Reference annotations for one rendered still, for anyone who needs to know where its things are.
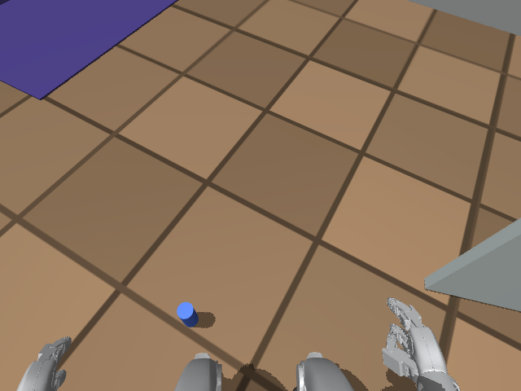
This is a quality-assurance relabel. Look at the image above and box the right robot hand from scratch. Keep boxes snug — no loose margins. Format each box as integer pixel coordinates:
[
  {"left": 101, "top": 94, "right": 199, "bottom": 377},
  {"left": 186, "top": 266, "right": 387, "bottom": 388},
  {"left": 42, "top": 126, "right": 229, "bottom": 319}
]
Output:
[{"left": 382, "top": 297, "right": 448, "bottom": 384}]

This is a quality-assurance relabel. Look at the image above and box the right robot arm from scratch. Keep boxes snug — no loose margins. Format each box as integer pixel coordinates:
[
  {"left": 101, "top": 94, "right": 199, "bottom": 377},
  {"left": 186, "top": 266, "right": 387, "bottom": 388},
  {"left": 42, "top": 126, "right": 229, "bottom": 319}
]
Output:
[{"left": 417, "top": 371, "right": 461, "bottom": 391}]

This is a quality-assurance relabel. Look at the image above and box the left robot hand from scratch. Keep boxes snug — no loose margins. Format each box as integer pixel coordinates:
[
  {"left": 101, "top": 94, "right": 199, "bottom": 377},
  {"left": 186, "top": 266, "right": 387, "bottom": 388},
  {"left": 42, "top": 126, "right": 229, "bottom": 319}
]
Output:
[{"left": 16, "top": 336, "right": 72, "bottom": 391}]

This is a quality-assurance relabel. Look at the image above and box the can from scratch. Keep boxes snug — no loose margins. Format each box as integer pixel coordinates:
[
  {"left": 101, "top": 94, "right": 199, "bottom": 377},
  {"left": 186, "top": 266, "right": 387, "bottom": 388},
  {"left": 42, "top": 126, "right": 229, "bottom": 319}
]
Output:
[{"left": 177, "top": 302, "right": 199, "bottom": 327}]

